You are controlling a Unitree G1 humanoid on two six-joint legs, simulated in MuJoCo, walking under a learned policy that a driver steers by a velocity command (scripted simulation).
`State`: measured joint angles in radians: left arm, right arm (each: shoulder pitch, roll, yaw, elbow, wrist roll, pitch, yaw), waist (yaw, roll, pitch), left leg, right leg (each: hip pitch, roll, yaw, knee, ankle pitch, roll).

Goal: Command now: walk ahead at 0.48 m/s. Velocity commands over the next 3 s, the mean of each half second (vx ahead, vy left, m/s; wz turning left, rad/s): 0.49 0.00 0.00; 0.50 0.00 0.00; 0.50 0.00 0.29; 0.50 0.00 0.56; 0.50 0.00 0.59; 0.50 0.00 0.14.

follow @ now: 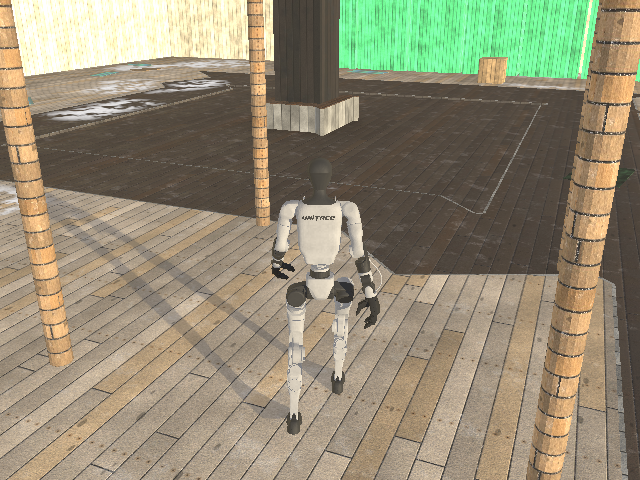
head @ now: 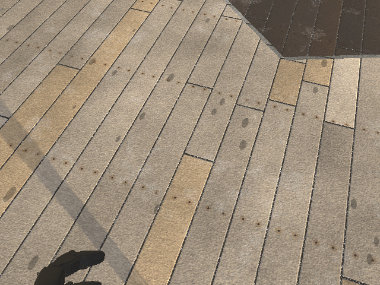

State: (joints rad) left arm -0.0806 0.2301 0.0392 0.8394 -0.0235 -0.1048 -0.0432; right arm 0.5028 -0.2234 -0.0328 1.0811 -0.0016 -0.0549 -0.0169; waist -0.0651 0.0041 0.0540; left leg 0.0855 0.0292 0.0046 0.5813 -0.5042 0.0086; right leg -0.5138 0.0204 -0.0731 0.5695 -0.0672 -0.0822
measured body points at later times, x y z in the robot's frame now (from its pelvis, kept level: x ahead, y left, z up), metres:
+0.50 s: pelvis +0.29 +0.03 +0.01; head +0.32 +0.05 +0.46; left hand +0.24 +0.31 -0.13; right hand +0.50 -0.20 -0.08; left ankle +0.43 +0.14 -0.72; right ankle +0.13 -0.10 -0.71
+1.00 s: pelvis +0.56 +0.05 +0.02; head +0.59 +0.05 +0.47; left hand +0.77 +0.27 -0.08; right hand +0.52 -0.22 -0.12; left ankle +0.43 +0.14 -0.71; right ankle +0.74 -0.09 -0.68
